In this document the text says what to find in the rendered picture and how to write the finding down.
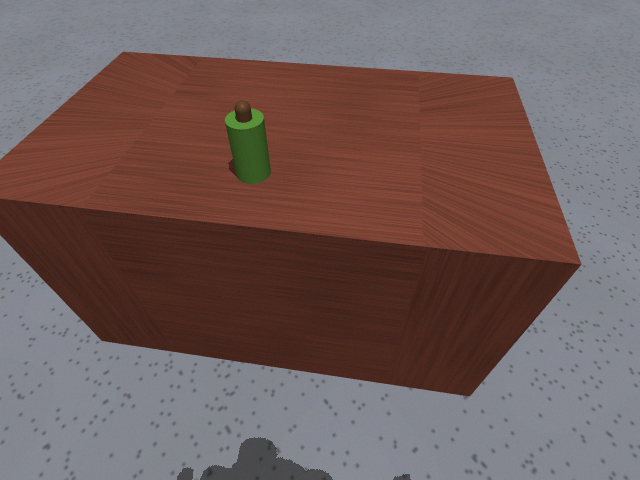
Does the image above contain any bottle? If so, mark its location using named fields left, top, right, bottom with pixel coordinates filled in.
left=225, top=101, right=271, bottom=184

